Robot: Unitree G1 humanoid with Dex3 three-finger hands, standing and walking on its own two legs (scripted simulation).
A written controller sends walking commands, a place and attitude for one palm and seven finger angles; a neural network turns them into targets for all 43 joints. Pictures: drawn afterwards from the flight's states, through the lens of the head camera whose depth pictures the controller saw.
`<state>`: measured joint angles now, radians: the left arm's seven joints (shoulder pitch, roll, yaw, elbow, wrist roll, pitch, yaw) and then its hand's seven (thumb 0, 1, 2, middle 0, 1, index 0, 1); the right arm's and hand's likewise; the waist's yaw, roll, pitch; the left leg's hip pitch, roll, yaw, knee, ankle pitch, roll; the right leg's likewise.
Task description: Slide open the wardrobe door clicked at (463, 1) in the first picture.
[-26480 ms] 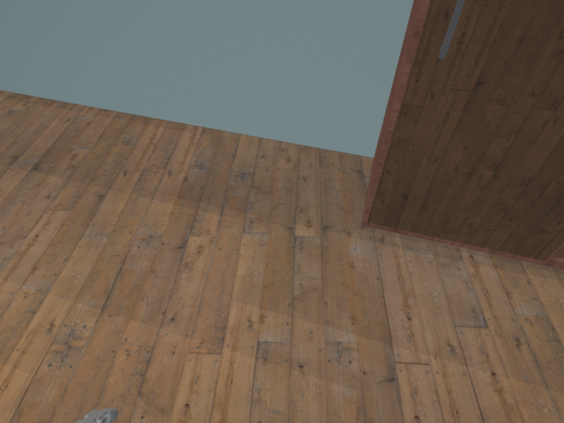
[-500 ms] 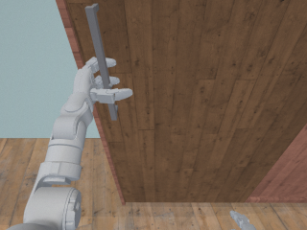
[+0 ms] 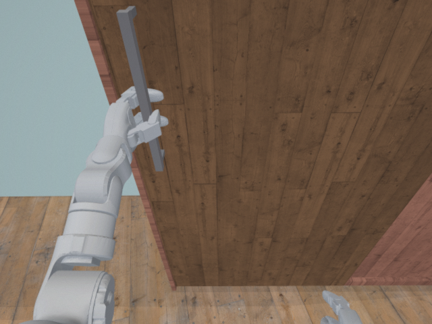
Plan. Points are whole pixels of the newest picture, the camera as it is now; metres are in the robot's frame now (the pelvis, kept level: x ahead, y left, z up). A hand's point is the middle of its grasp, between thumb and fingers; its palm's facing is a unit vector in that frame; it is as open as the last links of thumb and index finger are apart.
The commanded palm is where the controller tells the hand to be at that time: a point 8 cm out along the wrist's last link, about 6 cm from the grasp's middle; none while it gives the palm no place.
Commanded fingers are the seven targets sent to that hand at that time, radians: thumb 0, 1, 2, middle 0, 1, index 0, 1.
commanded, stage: grip the handle and tug to test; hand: left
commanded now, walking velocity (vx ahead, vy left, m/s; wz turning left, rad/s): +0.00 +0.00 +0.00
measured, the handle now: (147, 102) +0.45 +0.17 +0.22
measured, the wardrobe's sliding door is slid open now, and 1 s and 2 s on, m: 0.00 0.00 0.08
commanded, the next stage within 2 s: tug the door sideways, standing still in 0.60 s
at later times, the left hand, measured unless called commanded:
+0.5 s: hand (156, 127) +0.39 +0.14 +0.21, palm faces +0.06 -1.00 +0.01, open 5.6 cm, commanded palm +0.35 +0.19 +0.21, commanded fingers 0.00 0.90 0.90 -0.45 -1.40 -0.45 -1.40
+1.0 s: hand (157, 126) +0.39 +0.13 +0.21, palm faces +0.11 -0.99 -0.01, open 5.6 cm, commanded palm +0.37 +0.16 +0.21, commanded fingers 0.00 0.90 0.90 -0.45 -1.40 -0.45 -1.40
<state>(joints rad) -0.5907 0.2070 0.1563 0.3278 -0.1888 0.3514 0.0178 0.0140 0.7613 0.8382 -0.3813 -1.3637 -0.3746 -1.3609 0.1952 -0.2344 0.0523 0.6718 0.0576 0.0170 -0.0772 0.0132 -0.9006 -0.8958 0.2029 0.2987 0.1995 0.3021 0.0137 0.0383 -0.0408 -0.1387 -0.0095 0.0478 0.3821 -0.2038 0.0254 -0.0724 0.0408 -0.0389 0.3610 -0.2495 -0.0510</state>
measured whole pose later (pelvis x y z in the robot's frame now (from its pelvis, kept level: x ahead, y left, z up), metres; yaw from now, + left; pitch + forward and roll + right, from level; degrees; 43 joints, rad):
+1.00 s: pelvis +0.03 +0.00 +0.00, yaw +2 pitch -1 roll +1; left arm -0.50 0.15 0.11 0.06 -0.17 0.50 0.06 0.02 0.78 0.85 -0.35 -1.35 -0.34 -1.36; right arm 0.14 -0.24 0.04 0.66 0.04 0.05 -0.06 0.01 -0.90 -0.90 0.20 0.30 0.20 0.30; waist 0.06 0.04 -0.04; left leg -0.14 -0.03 0.01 0.42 -0.25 0.02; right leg -0.06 0.03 -0.07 0.39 -0.31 -0.05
